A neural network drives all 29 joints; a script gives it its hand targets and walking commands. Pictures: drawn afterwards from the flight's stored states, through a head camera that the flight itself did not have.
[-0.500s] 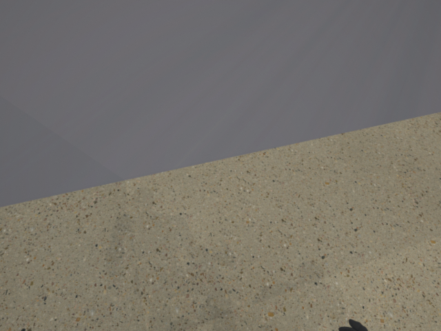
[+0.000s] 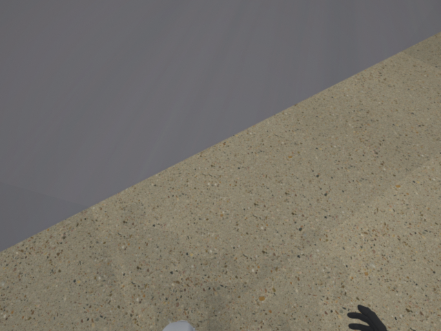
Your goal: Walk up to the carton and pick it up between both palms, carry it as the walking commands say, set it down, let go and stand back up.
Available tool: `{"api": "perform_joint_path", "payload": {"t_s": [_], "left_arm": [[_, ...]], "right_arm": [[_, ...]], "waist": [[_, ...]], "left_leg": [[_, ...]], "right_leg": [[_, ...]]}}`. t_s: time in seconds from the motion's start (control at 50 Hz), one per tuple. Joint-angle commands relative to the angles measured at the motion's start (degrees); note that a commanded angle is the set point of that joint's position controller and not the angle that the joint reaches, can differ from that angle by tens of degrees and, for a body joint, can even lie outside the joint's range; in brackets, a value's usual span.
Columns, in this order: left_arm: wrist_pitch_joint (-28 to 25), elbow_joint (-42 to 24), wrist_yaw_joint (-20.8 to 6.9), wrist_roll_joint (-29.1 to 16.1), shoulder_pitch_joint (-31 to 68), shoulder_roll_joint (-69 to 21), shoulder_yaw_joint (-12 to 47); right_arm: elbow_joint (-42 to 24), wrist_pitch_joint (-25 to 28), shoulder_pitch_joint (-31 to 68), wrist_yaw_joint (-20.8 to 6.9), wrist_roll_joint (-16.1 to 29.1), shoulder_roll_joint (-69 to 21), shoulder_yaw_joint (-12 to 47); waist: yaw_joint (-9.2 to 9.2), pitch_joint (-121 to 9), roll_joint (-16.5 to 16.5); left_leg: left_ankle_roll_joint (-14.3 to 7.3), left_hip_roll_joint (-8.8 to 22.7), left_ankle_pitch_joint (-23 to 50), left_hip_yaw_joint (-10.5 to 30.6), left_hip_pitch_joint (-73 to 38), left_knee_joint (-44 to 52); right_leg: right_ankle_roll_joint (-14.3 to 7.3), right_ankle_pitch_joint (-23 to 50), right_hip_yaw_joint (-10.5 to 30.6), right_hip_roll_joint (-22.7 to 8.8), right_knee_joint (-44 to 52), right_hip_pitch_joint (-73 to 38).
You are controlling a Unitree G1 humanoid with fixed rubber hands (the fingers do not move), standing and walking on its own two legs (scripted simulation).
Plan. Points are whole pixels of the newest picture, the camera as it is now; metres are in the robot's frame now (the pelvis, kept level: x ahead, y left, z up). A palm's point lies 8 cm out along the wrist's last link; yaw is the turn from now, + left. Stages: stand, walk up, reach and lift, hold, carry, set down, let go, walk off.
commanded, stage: walk up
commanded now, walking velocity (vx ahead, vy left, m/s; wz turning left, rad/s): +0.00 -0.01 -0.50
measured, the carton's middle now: out of the picture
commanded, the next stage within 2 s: none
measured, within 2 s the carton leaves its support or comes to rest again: neither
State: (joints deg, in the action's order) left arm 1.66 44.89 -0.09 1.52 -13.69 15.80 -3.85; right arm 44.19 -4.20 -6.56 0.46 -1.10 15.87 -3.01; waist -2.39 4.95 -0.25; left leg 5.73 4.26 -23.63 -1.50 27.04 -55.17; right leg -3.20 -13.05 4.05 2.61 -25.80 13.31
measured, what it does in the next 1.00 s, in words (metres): steps on the spot, turning right: left foot, then right foot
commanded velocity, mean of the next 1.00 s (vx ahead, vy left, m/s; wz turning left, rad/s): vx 0.00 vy -0.01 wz -0.50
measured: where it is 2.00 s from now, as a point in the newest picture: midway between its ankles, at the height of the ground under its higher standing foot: outside the picture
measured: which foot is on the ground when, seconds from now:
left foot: up 0.00-0.14, down 0.16-0.56, up 0.58-1.00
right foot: down 0.00-0.16, up 0.18-0.54, down 0.56-1.00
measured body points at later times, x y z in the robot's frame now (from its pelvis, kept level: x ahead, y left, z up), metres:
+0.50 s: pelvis +0.01 +0.02 -0.01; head +0.05 +0.02 +0.44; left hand +0.21 +0.24 -0.13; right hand -0.01 -0.27 -0.13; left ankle +0.02 +0.14 -0.74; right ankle -0.03 -0.10 -0.71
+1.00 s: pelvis +0.00 +0.01 +0.00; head +0.04 +0.00 +0.44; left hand +0.19 +0.22 -0.14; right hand +0.03 -0.29 -0.11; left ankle +0.05 +0.12 -0.73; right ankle -0.03 -0.10 -0.74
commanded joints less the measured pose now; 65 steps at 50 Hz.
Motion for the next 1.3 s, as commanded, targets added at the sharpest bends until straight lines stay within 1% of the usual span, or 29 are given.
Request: {"api": "perform_joint_path", "payload": {"t_s": [0.0,0.06,0.12,0.14,0.16,0.18,0.22,0.28,0.42,0.46,0.5,0.52,0.54,0.56,0.58,0.6,0.66,0.74,0.9,0.94,0.98,1.0,1.02,1.04,1.06,1.08,1.12,1.16,1.28], "left_arm": [[-0.4,-2.6,0.1,0.0,-0.9,10.3,-2.4],[0.0,-2.5,0.0,-0.2,0.4,10.5,-2.1],[0.1,-2.0,0.1,-0.9,0.1,9.0,-1.5],[-0.2,-2.4,0.1,-1.1,-1.2,6.5,-1.1],[-0.3,-4.1,0.0,-1.2,-2.1,2.3,-0.1],[0.5,-5.0,0.2,-0.4,0.9,5.6,-0.5],[1.0,-2.9,-0.6,-0.1,1.7,6.0,-0.7],[2.1,-2.3,-1.6,0.0,1.1,5.7,-0.6],[2.2,-4.6,-2.1,-0.8,6.8,2.7,0.3],[1.7,-4.5,-2.1,-1.1,5.9,2.9,0.3],[0.9,-4.0,-1.9,-1.1,4.0,3.6,0.2],[0.1,-3.4,-1.6,-0.6,2.1,4.8,-0.3],[-0.8,-2.8,-1.5,0.2,-1.0,8.5,-1.6],[-1.3,-3.7,-1.0,-0.5,-3.6,14.9,-3.0],[-0.9,-2.8,-0.5,-1.4,-6.7,15.3,-3.0],[-0.6,-3.0,-0.1,-0.8,-4.1,13.1,-2.4],[-0.4,-3.9,0.6,-0.4,2.7,9.6,-1.4],[-0.8,-3.0,0.5,-0.5,0.5,9.0,-1.4],[-0.4,-2.1,0.0,-0.3,-0.2,10.2,-1.7],[0.0,-1.7,-0.1,-0.2,0.1,10.1,-1.7],[0.0,-1.6,0.0,-0.4,0.3,9.3,-1.3],[-0.3,-1.8,0.1,-0.7,-0.9,7.5,-1.1],[-0.4,-1.9,0.0,-1.0,-3.4,3.8,-0.7],[0.7,-4.4,-0.4,-0.1,0.0,4.7,-0.9],[1.4,-3.7,-0.6,0.3,2.2,7.1,-1.2],[1.9,-2.5,-1.0,0.1,2.4,7.0,-1.5],[2.5,-1.6,-1.6,-0.3,-0.1,7.4,-1.9],[2.7,-1.7,-1.9,-0.8,-0.5,6.5,-1.7],[2.8,-3.0,-2.4,-1.6,6.0,3.9,-0.7]], "right_arm": [[-4.3,0.8,2.3,0.2,0.3,3.2,-0.3],[-3.6,1.4,0.3,0.5,0.9,2.6,-0.2],[-2.6,2.9,-4.6,1.4,0.8,3.4,-0.6],[-2.6,3.5,-6.2,1.8,-0.2,6.5,-1.4],[-2.6,3.5,-6.8,2.0,-1.3,13.1,-2.5],[-2.7,3.4,-6.6,1.5,-0.9,12.4,-1.9],[-2.9,3.5,-3.3,1.5,-0.5,7.3,-0.7],[-2.7,3.9,-3.7,1.7,-0.5,6.3,-0.5],[-0.3,4.1,-10.1,0.9,-1.3,9.1,-2.0],[0.2,3.8,-10.2,0.6,-1.0,9.9,-2.5],[0.6,3.4,-9.9,0.3,-0.5,10.0,-2.6],[0.6,3.3,-9.6,0.2,-0.1,8.7,-2.1],[0.2,3.2,-9.9,0.0,0.2,5.7,-1.4],[-2.7,3.0,-8.4,-0.3,0.8,1.2,-0.6],[-3.8,1.7,-4.5,0.4,0.6,2.9,-0.8],[-3.1,1.3,-4.3,0.3,0.4,4.3,-1.0],[-1.8,1.0,-5.9,-0.2,0.1,5.5,-1.4],[-2.5,0.8,-3.4,-0.1,0.2,4.1,-0.8],[-4.6,1.6,-0.5,0.5,0.8,2.7,0.0],[-4.6,2.2,-2.0,0.9,1.2,2.2,0.1],[-4.0,3.3,-5.4,1.6,1.4,2.3,-0.3],[-3.7,3.8,-7.4,1.9,0.9,4.7,-1.1],[-3.7,4.0,-8.3,2.0,-0.3,9.2,-1.7],[-3.8,3.4,-8.9,1.8,-1.2,14.1,-2.7],[-3.6,3.3,-7.3,1.3,-0.8,11.5,-1.8],[-4.2,3.4,-3.3,1.4,-0.6,8.9,-1.2],[-4.2,3.7,0.5,1.8,-0.5,6.7,-0.4],[-3.5,3.9,-1.4,1.6,-0.4,6.4,-0.3],[-0.6,4.1,-8.8,0.9,-0.7,9.0,-1.3]], "waist": [[-0.45,-6.2,8.8],[0.90,-6.9,9.0],[4.16,-7.4,6.8],[4.56,-8.4,0.2],[3.81,-8.8,-16.9],[3.73,-8.3,-12.4],[2.05,-5.1,-8.0],[1.79,-4.7,-10.1],[5.17,-5.5,-12.1],[5.06,-6.4,-12.6],[3.81,-6.9,-11.0],[2.48,-7.7,-8.6],[0.94,-9.9,-0.7],[0.00,-10.4,16.3],[-2.01,-10.9,13.5],[-0.61,-10.0,9.6],[2.15,-7.2,10.3],[1.32,-6.1,8.2],[0.62,-7.0,9.8],[1.51,-7.1,9.8],[3.87,-7.3,8.4],[4.29,-8.7,5.5],[3.22,-9.2,-7.2],[4.36,-8.6,-14.8],[4.08,-6.5,-7.6],[2.23,-3.4,-5.8],[0.42,-0.7,-7.4],[0.83,-1.9,-8.8],[5.01,-4.9,-11.7]], "left_leg": [[-0.4,-1.3,-0.6,-0.1,-0.3,5.8],[-0.9,-3.1,0.2,-0.2,-7.9,14.0],[-2.1,-2.4,10.0,0.9,-21.8,33.4],[-4.0,5.6,9.9,8.7,-28.1,36.5],[-9.5,20.6,17.5,22.9,-30.5,39.7],[-13.9,25.0,21.5,23.9,-22.7,38.7],[-13.9,18.7,23.6,13.6,-17.7,38.2],[-12.5,12.6,31.3,2.6,-17.6,36.5],[-12.8,15.2,37.6,-1.1,-20.5,33.0],[-12.0,16.1,39.4,-1.2,-20.3,31.9],[-9.3,15.6,35.8,-2.9,-18.9,28.9],[-6.8,14.2,31.6,-4.5,-15.5,25.5],[-3.9,10.8,20.9,-6.3,-7.8,16.2],[0.2,2.1,-8.2,-8.5,6.2,2.8],[0.0,3.5,-12.2,-2.8,7.7,-4.4],[-0.1,4.5,-9.8,-0.4,6.5,-6.5],[0.6,3.5,-3.1,0.1,4.0,-7.2],[1.2,1.4,-0.7,-0.3,3.3,-3.2],[-0.6,-3.0,-0.6,-0.6,-6.3,11.5],[-1.4,-4.2,1.0,-1.3,-10.3,18.6],[-2.5,-4.3,7.7,-1.8,-19.3,32.5],[-3.7,0.4,9.6,1.4,-26.3,36.1],[-5.9,11.6,12.4,11.6,-31.2,40.4],[-13.5,25.6,13.7,20.7,-24.4,42.0],[-15.1,24.1,17.8,17.1,-19.5,40.0],[-14.7,21.2,18.1,12.9,-15.0,40.4],[-12.7,15.3,20.7,5.4,-13.8,40.3],[-12.3,12.8,27.0,0.6,-16.1,38.7],[-13.9,15.5,33.4,-1.9,-23.0,35.2]], "right_leg": [[-7.0,22.9,14.4,-14.2,5.6,-5.5],[-6.2,22.8,15.8,-13.5,4.8,-1.9],[-1.6,15.2,14.0,-9.5,-1.9,5.0],[1.1,5.5,11.5,-5.4,-8.8,12.0],[5.0,-13.1,1.2,2.6,-20.5,22.7],[6.1,-21.0,0.2,-1.5,-28.7,21.1],[5.8,-16.8,-1.4,-3.2,-37.1,18.7],[7.0,-11.9,-4.3,-3.8,-38.5,17.1],[6.0,-12.5,-8.1,-3.5,-21.7,10.9],[5.5,-11.4,-9.4,-2.9,-16.5,7.4],[4.5,-4.7,-10.2,-2.9,-6.3,1.8],[3.3,1.0,-10.3,-4.5,0.8,-3.9],[1.2,10.2,-2.9,-10.9,4.2,-12.5],[-6.9,37.7,16.3,-25.9,4.2,-17.1],[-11.4,44.0,17.6,-28.6,4.1,-14.4],[-9.9,40.3,13.0,-24.8,3.2,-12.8],[-5.3,31.0,6.8,-16.7,3.7,-7.5],[-5.8,27.1,9.2,-15.9,5.1,-6.6],[-5.6,23.9,15.1,-14.8,6.1,-3.0],[-4.5,23.9,15.7,-13.9,4.8,-2.1],[-1.6,19.2,14.1,-11.3,0.8,2.0],[0.6,10.9,12.4,-8.5,-2.2,7.1],[3.3,-4.0,5.0,-1.7,-14.4,14.6],[6.4,-21.2,-1.7,0.1,-23.8,19.8],[6.3,-22.3,-1.1,-3.8,-33.6,17.6],[6.6,-19.2,-0.9,-3.6,-38.5,16.9],[8.5,-12.9,-2.7,-3.9,-41.7,17.4],[9.6,-10.8,-4.7,-4.0,-39.6,16.6],[9.4,-13.4,-8.1,-3.7,-25.1,14.6]]}}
